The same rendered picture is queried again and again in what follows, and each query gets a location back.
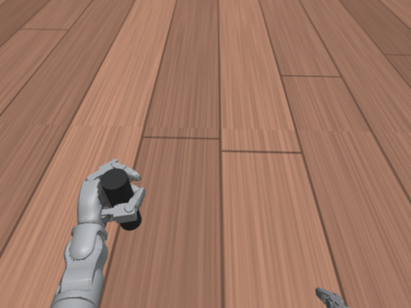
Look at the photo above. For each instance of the right robot hand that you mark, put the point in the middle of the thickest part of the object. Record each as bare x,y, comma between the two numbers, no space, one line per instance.
331,300

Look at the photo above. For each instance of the left robot arm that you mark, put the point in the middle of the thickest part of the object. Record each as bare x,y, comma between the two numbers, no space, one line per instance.
85,256

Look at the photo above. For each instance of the can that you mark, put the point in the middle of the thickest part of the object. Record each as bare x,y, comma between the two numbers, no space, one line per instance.
117,187

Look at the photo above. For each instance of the left robot hand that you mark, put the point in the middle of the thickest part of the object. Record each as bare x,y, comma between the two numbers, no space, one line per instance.
94,206

